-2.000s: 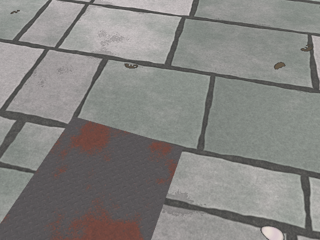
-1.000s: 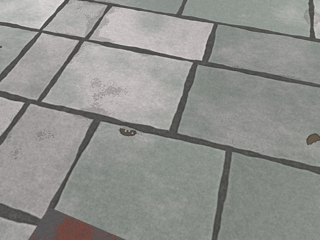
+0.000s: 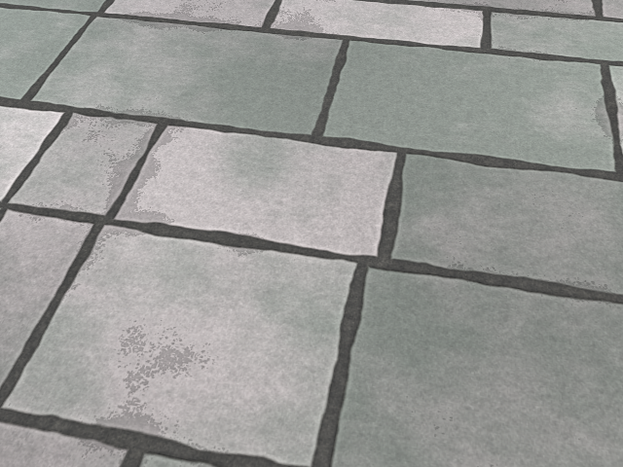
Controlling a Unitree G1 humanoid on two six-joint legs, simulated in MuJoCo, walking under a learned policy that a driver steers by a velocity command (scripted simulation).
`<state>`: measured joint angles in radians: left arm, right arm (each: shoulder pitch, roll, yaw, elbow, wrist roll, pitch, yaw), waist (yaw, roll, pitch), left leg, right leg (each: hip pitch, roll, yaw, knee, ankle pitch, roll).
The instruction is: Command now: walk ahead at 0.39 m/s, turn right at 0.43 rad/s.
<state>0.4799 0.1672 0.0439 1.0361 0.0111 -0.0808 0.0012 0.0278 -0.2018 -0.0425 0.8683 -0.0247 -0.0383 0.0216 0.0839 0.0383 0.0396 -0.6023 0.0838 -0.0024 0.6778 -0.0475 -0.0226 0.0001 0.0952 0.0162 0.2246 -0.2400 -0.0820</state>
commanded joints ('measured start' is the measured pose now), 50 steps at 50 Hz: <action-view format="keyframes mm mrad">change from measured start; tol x32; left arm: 1 42 165 34 -42 8 2 12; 50 -246 117 -10 -25 -5 67 27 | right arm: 1 -96 -61 -5 -96 9 -25 -11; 6 322 -212 -46 -20 -26 -78 -48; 50 294 -73 10 162 12 29 -50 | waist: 1 -18 -125 31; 8 -87 133 -450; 25 -72 97 -109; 29 -107 -309 -42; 50 -89 -21 10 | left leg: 1 -4 -63 29 -61 -13 8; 5 419 -90 14 -285 114 65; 7 918 461 -422 -160 914 249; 13 403 211 -54 -351 543 213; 29 219 -40 106 -140 -423 24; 50 415 17 -61 -386 -140 41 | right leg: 1 14 -246 168 83 650 -122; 5 -80 -157 159 411 708 -23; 7 -480 45 24 970 -449 24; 26 -153 -84 -65 267 -25 40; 29 -241 -447 352 -46 99 -100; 50 -176 -176 85 68 73 30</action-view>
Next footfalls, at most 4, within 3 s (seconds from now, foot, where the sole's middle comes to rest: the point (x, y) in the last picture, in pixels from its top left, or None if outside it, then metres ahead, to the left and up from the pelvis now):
0.12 left None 0.18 0.13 -0.78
0.56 right None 0.14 -0.09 -0.78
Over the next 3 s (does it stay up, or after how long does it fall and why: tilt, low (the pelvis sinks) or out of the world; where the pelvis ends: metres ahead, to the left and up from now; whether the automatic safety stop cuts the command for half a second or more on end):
stays up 0.29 -0.04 0.00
